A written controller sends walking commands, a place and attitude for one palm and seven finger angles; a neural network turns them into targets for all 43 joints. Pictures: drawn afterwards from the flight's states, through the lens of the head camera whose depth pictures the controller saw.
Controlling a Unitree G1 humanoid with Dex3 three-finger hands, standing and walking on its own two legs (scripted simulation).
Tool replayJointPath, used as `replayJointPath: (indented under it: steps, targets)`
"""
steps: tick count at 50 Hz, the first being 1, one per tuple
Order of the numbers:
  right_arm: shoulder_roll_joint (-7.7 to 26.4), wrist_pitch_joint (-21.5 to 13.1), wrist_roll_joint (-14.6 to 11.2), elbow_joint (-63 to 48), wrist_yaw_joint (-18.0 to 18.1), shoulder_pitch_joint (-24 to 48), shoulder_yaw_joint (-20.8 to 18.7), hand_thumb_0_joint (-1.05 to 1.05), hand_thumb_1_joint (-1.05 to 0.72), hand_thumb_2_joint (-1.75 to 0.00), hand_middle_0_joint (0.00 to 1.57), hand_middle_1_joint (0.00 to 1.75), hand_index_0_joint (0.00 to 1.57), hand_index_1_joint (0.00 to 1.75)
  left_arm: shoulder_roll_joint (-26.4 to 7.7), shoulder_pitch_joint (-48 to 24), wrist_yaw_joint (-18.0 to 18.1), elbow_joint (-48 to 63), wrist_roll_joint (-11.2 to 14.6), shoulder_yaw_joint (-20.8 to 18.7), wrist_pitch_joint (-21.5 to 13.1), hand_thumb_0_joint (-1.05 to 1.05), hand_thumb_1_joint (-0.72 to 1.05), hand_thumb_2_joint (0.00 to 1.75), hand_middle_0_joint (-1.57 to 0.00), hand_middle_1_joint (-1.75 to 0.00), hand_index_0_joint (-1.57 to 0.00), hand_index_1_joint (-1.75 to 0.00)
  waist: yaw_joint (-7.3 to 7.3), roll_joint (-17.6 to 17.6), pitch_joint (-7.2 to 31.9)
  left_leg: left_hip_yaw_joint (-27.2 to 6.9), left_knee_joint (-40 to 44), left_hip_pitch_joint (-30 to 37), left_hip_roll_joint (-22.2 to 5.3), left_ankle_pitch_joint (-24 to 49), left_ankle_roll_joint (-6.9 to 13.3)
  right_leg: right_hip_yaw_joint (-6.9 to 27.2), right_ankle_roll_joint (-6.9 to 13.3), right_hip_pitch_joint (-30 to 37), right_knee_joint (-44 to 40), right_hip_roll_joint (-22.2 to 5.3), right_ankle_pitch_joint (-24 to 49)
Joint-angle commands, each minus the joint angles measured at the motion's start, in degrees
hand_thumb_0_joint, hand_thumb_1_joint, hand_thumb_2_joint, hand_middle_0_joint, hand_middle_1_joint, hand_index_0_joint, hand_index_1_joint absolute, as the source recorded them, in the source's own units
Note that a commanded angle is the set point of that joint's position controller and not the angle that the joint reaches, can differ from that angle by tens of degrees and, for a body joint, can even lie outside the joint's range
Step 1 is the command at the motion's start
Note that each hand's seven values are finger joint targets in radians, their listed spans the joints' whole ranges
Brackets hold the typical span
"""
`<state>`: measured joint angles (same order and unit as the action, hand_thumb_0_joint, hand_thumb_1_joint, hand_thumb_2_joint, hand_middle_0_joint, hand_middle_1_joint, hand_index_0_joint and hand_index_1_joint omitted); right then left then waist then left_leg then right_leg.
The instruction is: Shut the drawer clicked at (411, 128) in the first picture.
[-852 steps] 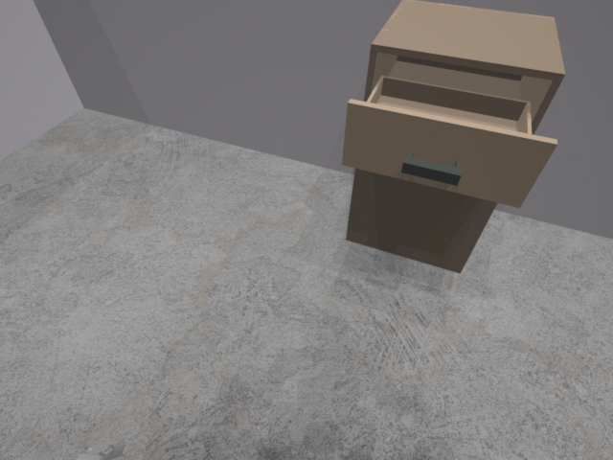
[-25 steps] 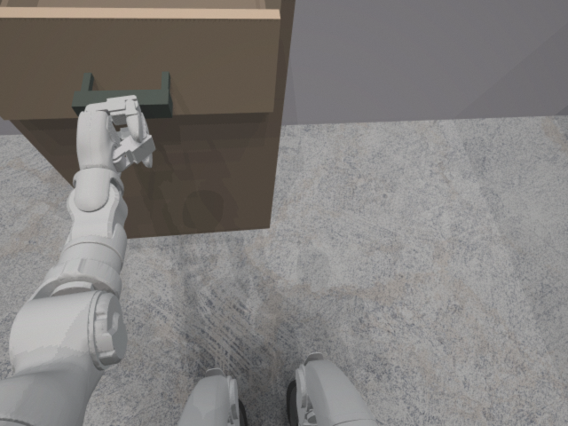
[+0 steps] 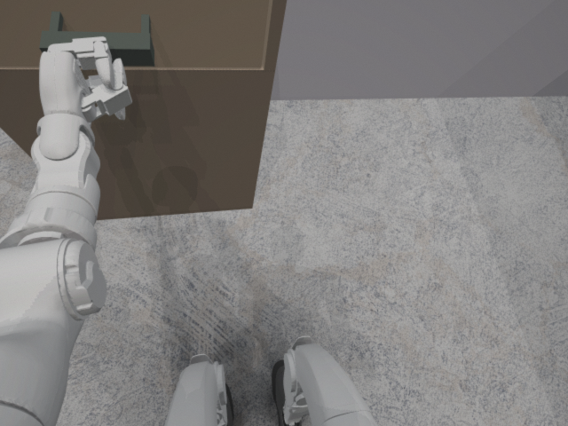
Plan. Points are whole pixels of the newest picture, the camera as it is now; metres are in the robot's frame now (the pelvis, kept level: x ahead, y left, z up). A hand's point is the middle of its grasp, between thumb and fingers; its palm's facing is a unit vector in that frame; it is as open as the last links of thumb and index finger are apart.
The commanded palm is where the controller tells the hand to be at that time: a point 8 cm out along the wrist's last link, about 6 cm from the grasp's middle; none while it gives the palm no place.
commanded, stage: push the drawer shut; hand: left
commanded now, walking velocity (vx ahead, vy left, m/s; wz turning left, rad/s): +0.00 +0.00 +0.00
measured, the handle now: (101, 35) +0.63 +0.17 +0.06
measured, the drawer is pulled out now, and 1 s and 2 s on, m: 0.00 0.00 0.00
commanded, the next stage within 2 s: pull the fist back off the drawer in 0.26 s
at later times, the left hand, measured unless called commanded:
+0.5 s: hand (118, 81) +0.56 +0.15 +0.06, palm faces +0.04 -1.00 -0.06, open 3.4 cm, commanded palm +0.58 +0.16 +0.06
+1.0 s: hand (127, 88) +0.55 +0.14 +0.06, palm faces +0.04 -1.00 -0.04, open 3.2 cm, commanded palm +0.53 +0.17 +0.06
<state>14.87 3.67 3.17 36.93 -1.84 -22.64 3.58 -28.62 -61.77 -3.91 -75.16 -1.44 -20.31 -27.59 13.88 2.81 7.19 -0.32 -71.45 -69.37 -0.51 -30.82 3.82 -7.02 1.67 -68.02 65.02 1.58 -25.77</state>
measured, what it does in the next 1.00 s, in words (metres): stands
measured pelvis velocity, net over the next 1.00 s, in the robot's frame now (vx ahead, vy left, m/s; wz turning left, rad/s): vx -0.01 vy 0.00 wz -0.01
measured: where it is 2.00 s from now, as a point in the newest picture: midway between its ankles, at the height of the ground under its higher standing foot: outside the picture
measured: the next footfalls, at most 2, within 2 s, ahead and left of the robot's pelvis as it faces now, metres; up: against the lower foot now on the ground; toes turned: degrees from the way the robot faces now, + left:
none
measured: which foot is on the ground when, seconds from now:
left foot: down 0.00-1.00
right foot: down 0.00-1.00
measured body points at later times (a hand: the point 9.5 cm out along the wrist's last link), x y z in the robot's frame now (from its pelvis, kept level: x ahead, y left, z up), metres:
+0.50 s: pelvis -0.03 +0.00 -0.01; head +0.15 +0.05 +0.40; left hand +0.55 +0.20 +0.07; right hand -0.06 -0.25 -0.10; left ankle +0.01 +0.07 -0.63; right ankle +0.04 -0.11 -0.63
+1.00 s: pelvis -0.01 +0.00 +0.00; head +0.16 +0.02 +0.42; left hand +0.54 +0.20 +0.06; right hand -0.03 -0.26 -0.10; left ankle +0.01 +0.07 -0.63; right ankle +0.04 -0.11 -0.63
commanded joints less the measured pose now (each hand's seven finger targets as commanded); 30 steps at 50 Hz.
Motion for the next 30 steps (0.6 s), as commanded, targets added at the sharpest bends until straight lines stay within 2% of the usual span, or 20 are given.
replayJointPath:
  steps: [1, 2, 3, 4, 5, 8, 9, 12, 13, 14, 16, 17, 18, 21, 25, 26, 27, 30]
  targets:
    - [12.06, -1.15, 0.4, -0.61, 0.8, -12.68, -3.7, 0.0, -0.9, -0.9, 0.2, 0.3, 0.2, 0.3, -14.26, -41.73, 2.47, 15.98, 1.01, -0.38, -3.62, 0.0, 0.9, 0.9, -1.4, -1.6, -1.4, -1.6, 6.28, 12.95, 31.66, -7.96, 8.37, 27.16, -1.32, 18.71, -2.22, 4.95, -0.27, 7.45, -7.03, 1.32, 8.27]
    - [12.1, -1.36, 0.38, -0.55, 0.78, -12.63, -3.56, 0.0, -0.9, -0.9, 0.2, 0.3, 0.2, 0.3, -13.92, -42.59, 2.47, 15.7, 1.09, 0.22, -3.45, 0.0, 0.9, 0.9, -1.4, -1.6, -1.4, -1.6, 6.66, 12.94, 31.3, -8.25, 8.54, 26.77, -1.31, 17.61, -2.17, 4.89, -0.22, 7.02, -7.06, 1.41, 7.56]
    - [12.06, -1.62, 0.36, -0.49, 0.8, -12.76, -3.51, 0.0, -0.9, -0.9, 0.2, 0.3, 0.2, 0.3, -13.04, -43.83, 2.35, 15.63, 1.0, 1.38, -3.42, 0.0, 0.9, 0.9, -1.4, -1.6, -1.4, -1.6, 7.24, 14.34, 30.46, -8.77, 8.94, 27.76, -1.39, 17.2, -2.33, 4.7, -0.12, 5.51, -7.03, 1.36, 7.24]
    - [12.49, -1.68, 0.4, -0.3, 0.87, -12.82, -3.41, 0.0, -0.9, -0.9, 0.2, 0.3, 0.2, 0.3, -14.05, -44.01, 2.41, 15.2, 0.68, 0.9, -3.27, 0.0, 0.9, 0.9, -1.4, -1.6, -1.4, -1.6, 7.15, 14.7, 30.36, -9.65, 9.3, 28.37, -1.68, 16.2, -2.65, 4.41, -0.02, 4.25, -6.77, 1.38, 6.53]
    - [12.47, -1.91, 0.35, -0.26, 0.92, -12.59, -3.42, 0.0, -0.9, -0.9, 0.2, 0.3, 0.2, 0.3, -12.52, -45.08, 2.51, 15.4, 0.79, 2.3, -3.07, 0.0, 0.9, 0.9, -1.4, -1.6, -1.4, -1.6, 7.89, 14.64, 30.05, -10.05, 9.46, 28.71, -1.76, 15.21, -2.61, 4.31, -0.13, 3.05, -6.77, 1.32, 6.1]
    - [12.78, -2.78, 0.5, 0.01, 1.03, -12.89, -3.33, 0.0, -0.9, -0.9, 0.2, 0.3, 0.2, 0.3, -12.31, -47.5, 3.23, 15.81, 0.66, 2.98, -2.85, 0.0, 0.9, 0.9, -1.4, -1.6, -1.4, -1.6, 8.33, 17.1, 30.55, -11.99, 10.45, 31.0, -2.15, 13.01, -3.21, 3.79, 0.04, -0.03, -6.14, 1.13, 5.18]
    - [12.95, -2.96, 0.5, 0.04, 0.99, -12.66, -3.25, 0.0, -0.9, -0.9, 0.2, 0.3, 0.2, 0.3, -11.18, -47.58, 3.31, 14.97, 0.5, 4.04, -2.53, 0.0, 0.9, 0.9, -1.4, -1.6, -1.4, -1.6, 8.69, 16.53, 30.24, -12.5, 10.67, 30.98, -2.22, 11.43, -3.26, 3.78, -0.08, -0.93, -6.27, 1.05, 4.57]
    - [13.31, -3.87, 0.5, 0.49, 1.32, -12.73, -2.97, 0.0, -0.9, -0.9, 0.2, 0.3, 0.2, 0.3, -12.01, -48.74, 4.08, 14.23, 0.69, 3.76, -1.74, 0.0, 0.9, 0.9, -1.4, -1.6, -1.4, -1.6, 9.34, 15.13, 29.03, -12.49, 11.23, 28.91, -2.22, 8.15, -2.85, 3.92, -0.19, -0.83, -6.67, 1.04, 3.3]
    - [13.25, -4.23, 0.46, 0.56, 1.37, -12.82, -2.91, 0.0, -0.9, -0.9, 0.2, 0.3, 0.2, 0.3, -10.95, -49.59, 4.06, 14.54, 0.81, 4.69, -1.72, 0.0, 0.9, 0.9, -1.4, -1.6, -1.4, -1.6, 9.78, 16.31, 29.2, -12.66, 11.41, 29.74, -2.3, 8.02, -2.89, 3.81, -0.2, -1.87, -6.59, 0.97, 3.27]
    - [13.46, -4.51, 0.45, 0.78, 1.37, -12.81, -2.87, 0.0, -0.9, -0.9, 0.2, 0.3, 0.2, 0.3, -11.31, -49.77, 4.12, 14.43, 0.67, 4.67, -1.58, 0.0, 0.9, 0.9, -1.4, -1.6, -1.4, -1.6, 9.57, 16.75, 29.4, -13.22, 11.79, 30.31, -2.44, 7.07, -3.18, 3.65, -0.16, -2.46, -6.51, 0.94, 2.85]
    - [13.58, -5.08, 0.38, 1.0, 1.5, -12.61, -2.75, 0.0, -0.9, -0.9, 0.2, 0.3, 0.2, 0.3, -10.88, -50.27, 4.44, 13.86, 0.62, 5.27, -1.17, 0.0, 0.9, 0.9, -1.4, -1.6, -1.4, -1.6, 9.87, 16.72, 29.04, -13.4, 12.11, 29.68, -2.48, 5.17, -3.09, 3.77, -0.18, -3.1, -6.64, 0.89, 2.05]
    - [13.47, -5.4, 0.34, 1.18, 1.51, -12.54, -2.66, 0.0, -0.9, -0.9, 0.2, 0.3, 0.2, 0.3, -10.09, -49.71, 4.56, 12.96, 0.85, 5.5, -0.78, 0.0, 0.9, 0.9, -1.4, -1.6, -1.4, -1.6, 10.09, 15.43, 27.88, -13.1, 12.16, 28.41, -2.37, 3.93, -2.73, 3.81, -0.26, -2.75, -6.92, 0.92, 1.55]
    - [13.62, -5.73, 0.36, 1.3, 1.58, -12.7, -2.56, 0.0, -0.9, -0.9, 0.2, 0.3, 0.2, 0.3, -10.69, -49.85, 4.55, 12.93, 1.08, 5.04, -0.85, 0.0, 0.9, 0.9, -1.4, -1.6, -1.4, -1.6, 10.19, 15.64, 27.54, -13.37, 12.51, 28.73, -2.49, 3.74, -2.79, 3.66, -0.22, -3.07, -6.9, 0.85, 1.47]
    - [13.75, -6.14, 0.49, 1.27, 1.47, -12.67, -2.55, 0.0, -0.9, -0.9, 0.2, 0.3, 0.2, 0.3, -10.76, -49.83, 4.53, 12.75, 0.64, 5.34, -0.69, 0.0, 0.9, 0.9, -1.4, -1.6, -1.4, -1.6, 9.77, 15.85, 27.9, -13.48, 12.34, 27.91, -2.32, 2.68, -2.83, 3.72, -0.07, -2.97, -6.64, 0.73, 1.06]
    - [13.6, -6.12, 0.68, 0.91, 1.15, -13.26, -2.58, 0.0, -0.9, -0.9, 0.2, 0.3, 0.2, 0.3, -12.36, -49.48, 4.66, 12.57, 0.63, 3.46, -0.92, 0.0, 0.9, 0.9, -1.4, -1.6, -1.4, -1.6, 9.29, 15.03, 28.8, -12.28, 11.06, 26.18, -1.85, 4.73, -2.47, 4.04, 0.02, -0.85, -6.63, 0.84, 1.81]
    - [13.53, -6.08, 0.62, 0.84, 0.98, -13.28, -2.55, 0.0, -0.9, -0.9, 0.2, 0.3, 0.2, 0.3, -11.44, -48.5, 4.4, 11.46, 0.42, 4.16, -0.66, 0.0, 0.9, 0.9, -1.4, -1.6, -1.4, -1.6, 9.37, 14.05, 28.54, -12.15, 10.92, 25.22, -1.87, 4.06, -2.31, 4.17, -0.03, -0.53, -6.79, 0.86, 1.52]
    - [13.58, -5.97, 0.68, 0.83, 0.97, -13.3, -2.56, 0.0, -0.9, -0.9, 0.2, 0.3, 0.2, 0.3, -12.42, -48.29, 4.35, 11.61, 0.55, 3.25, -0.7, 0.0, 0.9, 0.9, -1.4, -1.6, -1.4, -1.6, 9.13, 13.65, 27.61, -11.82, 10.83, 24.4, -1.84, 3.96, -2.21, 4.28, 0.02, -0.01, -6.98, 0.8, 1.44]
    - [13.67, -5.61, 0.76, 0.48, 0.48, -13.37, -2.87, 0.0, -0.9, -0.9, 0.2, 0.3, 0.2, 0.3, -12.09, -48.08, 3.8, 12.89, 0.23, 3.39, -1.28, 0.0, 0.9, 0.9, -1.4, -1.6, -1.4, -1.6, 8.23, 15.26, 29.49, -12.94, 10.8, 26.61, -2.06, 5.17, -2.64, 4.04, 0.17, -0.65, -6.15, 0.72, 2.11]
